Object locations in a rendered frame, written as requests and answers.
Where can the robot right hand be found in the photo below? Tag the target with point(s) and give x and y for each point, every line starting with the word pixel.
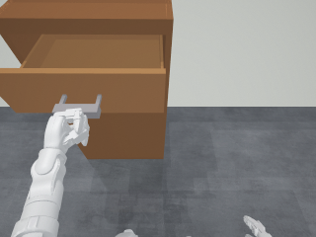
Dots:
pixel 257 227

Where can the left robot shin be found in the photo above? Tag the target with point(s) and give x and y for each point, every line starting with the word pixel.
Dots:
pixel 128 230

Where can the robot left forearm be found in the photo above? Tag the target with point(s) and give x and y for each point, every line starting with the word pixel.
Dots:
pixel 43 203

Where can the handle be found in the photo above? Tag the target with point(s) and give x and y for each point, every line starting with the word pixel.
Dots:
pixel 92 111

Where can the drawer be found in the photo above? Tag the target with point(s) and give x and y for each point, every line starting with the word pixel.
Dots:
pixel 127 70

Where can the cabinet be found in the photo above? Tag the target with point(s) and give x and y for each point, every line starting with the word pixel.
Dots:
pixel 113 135

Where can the robot left hand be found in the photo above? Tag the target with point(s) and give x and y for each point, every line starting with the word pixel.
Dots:
pixel 59 134

